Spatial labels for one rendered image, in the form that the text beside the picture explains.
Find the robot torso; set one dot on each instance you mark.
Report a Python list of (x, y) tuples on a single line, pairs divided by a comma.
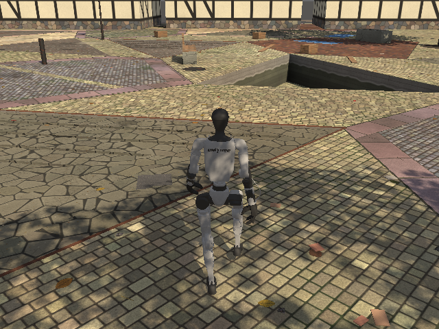
[(219, 159)]

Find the right robot upper arm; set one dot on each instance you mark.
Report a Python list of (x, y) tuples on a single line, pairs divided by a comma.
[(241, 145)]

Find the robot right forearm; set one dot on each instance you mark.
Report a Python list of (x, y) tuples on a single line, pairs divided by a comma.
[(249, 190)]

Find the robot left foot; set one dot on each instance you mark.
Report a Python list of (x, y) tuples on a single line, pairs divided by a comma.
[(212, 287)]

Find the robot right hand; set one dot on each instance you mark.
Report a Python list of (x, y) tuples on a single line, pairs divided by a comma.
[(254, 212)]

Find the robot left forearm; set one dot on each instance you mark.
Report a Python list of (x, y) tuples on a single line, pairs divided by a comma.
[(190, 177)]

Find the left robot upper arm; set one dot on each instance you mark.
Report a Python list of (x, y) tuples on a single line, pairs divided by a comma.
[(198, 144)]

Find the robot left hand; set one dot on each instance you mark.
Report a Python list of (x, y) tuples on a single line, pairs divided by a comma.
[(189, 188)]

